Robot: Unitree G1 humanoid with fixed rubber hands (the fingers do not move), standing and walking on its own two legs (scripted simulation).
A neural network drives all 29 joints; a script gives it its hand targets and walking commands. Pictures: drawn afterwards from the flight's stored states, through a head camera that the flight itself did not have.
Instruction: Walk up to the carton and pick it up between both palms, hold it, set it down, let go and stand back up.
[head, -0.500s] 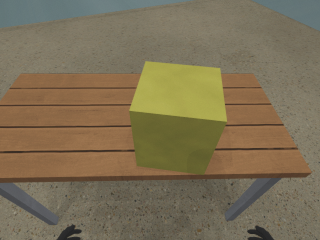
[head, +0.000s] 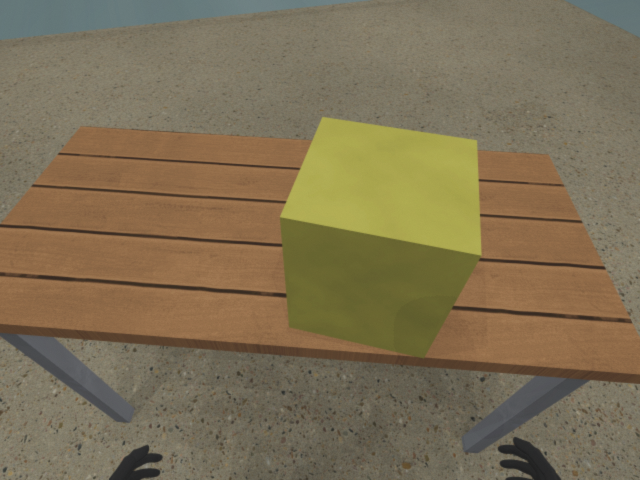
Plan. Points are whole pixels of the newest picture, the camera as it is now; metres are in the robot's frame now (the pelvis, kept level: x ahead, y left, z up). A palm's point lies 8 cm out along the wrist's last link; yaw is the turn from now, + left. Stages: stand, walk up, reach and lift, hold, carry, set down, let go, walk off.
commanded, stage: walk up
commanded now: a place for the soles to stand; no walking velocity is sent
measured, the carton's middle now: (374, 241) +0.42 -0.07 +0.05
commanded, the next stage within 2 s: reach and lift in 0.42 s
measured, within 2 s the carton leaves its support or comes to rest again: neither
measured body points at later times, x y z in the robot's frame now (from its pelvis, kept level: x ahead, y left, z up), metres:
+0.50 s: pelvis -0.01 +0.00 +0.00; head +0.00 +0.02 +0.45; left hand +0.10 +0.28 -0.11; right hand +0.15 -0.26 -0.09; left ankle +0.02 +0.13 -0.72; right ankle -0.04 -0.10 -0.72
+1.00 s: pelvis -0.02 +0.01 +0.02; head -0.04 +0.03 +0.47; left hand +0.18 +0.25 -0.05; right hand +0.16 -0.22 -0.02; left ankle +0.02 +0.13 -0.72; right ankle -0.04 -0.10 -0.72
